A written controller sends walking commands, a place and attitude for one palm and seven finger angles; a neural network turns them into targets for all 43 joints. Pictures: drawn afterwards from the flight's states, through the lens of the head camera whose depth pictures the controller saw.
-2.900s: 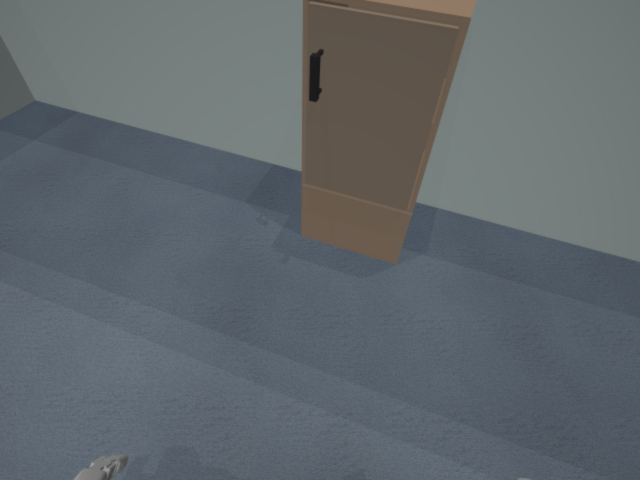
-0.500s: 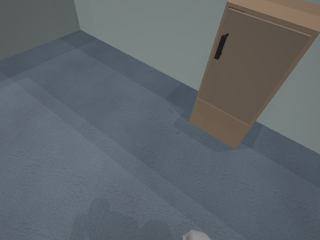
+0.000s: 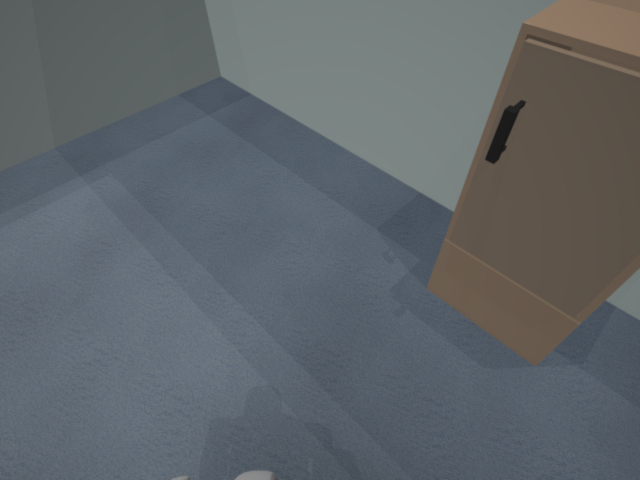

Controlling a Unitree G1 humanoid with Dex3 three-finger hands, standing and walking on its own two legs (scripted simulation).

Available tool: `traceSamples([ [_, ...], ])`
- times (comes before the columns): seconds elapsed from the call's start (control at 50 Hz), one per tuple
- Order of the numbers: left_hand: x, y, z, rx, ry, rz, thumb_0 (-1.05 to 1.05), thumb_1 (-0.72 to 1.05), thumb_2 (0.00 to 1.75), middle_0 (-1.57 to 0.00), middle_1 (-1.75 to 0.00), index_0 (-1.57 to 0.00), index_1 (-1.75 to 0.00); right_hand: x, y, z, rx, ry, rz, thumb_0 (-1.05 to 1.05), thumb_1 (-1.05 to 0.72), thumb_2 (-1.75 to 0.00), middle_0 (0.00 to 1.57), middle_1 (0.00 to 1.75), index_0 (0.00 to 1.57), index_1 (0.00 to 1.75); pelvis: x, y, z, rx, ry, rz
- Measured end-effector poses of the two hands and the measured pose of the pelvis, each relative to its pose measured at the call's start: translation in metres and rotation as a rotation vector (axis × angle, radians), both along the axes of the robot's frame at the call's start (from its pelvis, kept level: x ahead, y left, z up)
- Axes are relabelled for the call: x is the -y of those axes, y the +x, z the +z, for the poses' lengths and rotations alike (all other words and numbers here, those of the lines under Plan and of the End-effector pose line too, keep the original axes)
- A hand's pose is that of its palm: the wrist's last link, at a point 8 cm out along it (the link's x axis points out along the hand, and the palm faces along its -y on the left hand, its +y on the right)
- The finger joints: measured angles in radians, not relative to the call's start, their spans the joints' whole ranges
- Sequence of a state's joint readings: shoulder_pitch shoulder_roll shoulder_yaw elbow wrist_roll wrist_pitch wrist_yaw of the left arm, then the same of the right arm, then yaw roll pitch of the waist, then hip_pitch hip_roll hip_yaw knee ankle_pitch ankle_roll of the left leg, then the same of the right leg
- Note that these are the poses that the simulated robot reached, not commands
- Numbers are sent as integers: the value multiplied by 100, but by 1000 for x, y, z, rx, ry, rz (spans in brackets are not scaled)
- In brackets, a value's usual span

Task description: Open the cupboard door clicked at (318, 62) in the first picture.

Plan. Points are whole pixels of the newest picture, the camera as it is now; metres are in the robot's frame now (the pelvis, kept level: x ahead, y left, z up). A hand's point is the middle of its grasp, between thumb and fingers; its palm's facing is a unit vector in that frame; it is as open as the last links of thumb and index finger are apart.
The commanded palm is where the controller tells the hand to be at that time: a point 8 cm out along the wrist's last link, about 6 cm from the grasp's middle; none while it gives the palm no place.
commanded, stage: turn to face it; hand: left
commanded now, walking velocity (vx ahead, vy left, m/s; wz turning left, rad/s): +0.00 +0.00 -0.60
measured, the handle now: (506, 131) +0.79 -0.36 -0.02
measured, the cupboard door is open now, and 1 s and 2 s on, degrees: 0 0 0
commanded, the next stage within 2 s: take the last steps up to it in 1.10 s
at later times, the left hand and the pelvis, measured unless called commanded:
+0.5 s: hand out of the picture +0.12 +0.24 -0.18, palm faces -0.16 -0.97 -0.17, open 7.3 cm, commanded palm none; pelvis +0.05 +0.05 +0.01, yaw -17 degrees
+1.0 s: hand (265, 422) +0.22 +0.10 -0.14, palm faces -0.55 -0.79 -0.27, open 7.3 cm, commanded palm none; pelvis +0.02 +0.01 +0.00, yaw -34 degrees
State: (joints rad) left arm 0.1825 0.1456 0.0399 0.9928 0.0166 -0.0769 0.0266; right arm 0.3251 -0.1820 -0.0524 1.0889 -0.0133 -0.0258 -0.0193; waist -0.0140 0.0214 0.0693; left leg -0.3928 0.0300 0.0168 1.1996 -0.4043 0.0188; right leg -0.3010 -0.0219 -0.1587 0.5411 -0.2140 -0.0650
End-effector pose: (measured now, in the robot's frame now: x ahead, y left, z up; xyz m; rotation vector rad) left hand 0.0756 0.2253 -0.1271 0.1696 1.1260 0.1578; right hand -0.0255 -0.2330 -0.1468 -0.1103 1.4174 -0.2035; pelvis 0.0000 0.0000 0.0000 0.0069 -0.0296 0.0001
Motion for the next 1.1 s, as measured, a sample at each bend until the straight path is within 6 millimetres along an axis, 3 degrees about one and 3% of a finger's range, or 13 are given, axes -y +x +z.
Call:
traceSamples([
  [0.08,-7,-23,1,-139,27,4,-1,94,90,-20,-30,-20,-30,10,81,11,168,-22,24,1,-91,-90,20,29,19,30,3,17,7,-17,2,-42],
  [0.16,-8,-40,-4,-256,3,1,-1,93,90,-20,-30,-20,-30,5,134,21,272,-26,30,1,-91,-90,20,29,19,30,0,29,7,-26,-7,-94],
  [0.26,-15,-43,-14,-314,-39,7,0,92,90,-20,-30,-20,-30,-14,168,29,319,-37,32,1,-91,-90,20,29,19,30,-14,42,5,-28,-24,-143],
  [0.34,-30,-27,-29,-320,-66,-8,0,91,90,-20,-30,-20,-30,-30,173,33,336,-68,8,1,-90,-90,20,29,19,30,-30,50,-1,-23,-29,-181],
  [0.44,-51,17,-27,-285,-57,-100,0,91,90,-20,-30,-20,-30,-41,144,42,312,-98,-70,1,-90,-90,21,29,20,30,-45,52,5,-8,-38,-259],
  [0.54,-68,66,-17,-221,-10,-196,0,91,90,-20,-30,-20,-30,-41,100,46,263,-126,-186,1,-91,-90,21,30,20,30,-52,51,10,-13,-43,-329],
  [0.62,-67,101,-10,-184,27,-275,0,91,90,-19,-30,-20,-29,-38,60,44,216,-143,-278,0,-91,-90,21,30,20,30,-53,50,11,-18,-44,-381],
  [0.72,-42,139,-1,-136,52,-390,0,92,90,-19,-30,-20,-29,-38,2,35,137,-130,-392,1,-91,-90,21,30,20,30,-46,44,11,-25,-34,-449],
  [0.82,10,169,8,-65,63,-523,0,92,90,-19,-30,-20,-29,-38,-56,18,64,-87,-501,1,-90,-90,20,30,20,30,-32,33,5,-30,-15,-512],
  [0.88,45,180,8,12,70,-593,0,91,90,-19,-30,-20,-29,-34,-86,-1,32,-53,-553,1,-90,-90,20,30,20,30,-17,25,-7,-30,14,-544],
  [0.94,69,177,13,41,64,-631,0,91,90,-19,-30,-20,-30,-32,-102,-7,-3,-36,-584,1,-90,-90,20,29,19,30,-12,20,-7,-26,-1,-566],
  [1.1,88,153,15,-7,26,-665,0,91,90,-20,-30,-20,-30,-27,-91,7,77,-45,-618,1,-91,-90,20,29,19,30,-7,13,6,-24,7,-617],
])
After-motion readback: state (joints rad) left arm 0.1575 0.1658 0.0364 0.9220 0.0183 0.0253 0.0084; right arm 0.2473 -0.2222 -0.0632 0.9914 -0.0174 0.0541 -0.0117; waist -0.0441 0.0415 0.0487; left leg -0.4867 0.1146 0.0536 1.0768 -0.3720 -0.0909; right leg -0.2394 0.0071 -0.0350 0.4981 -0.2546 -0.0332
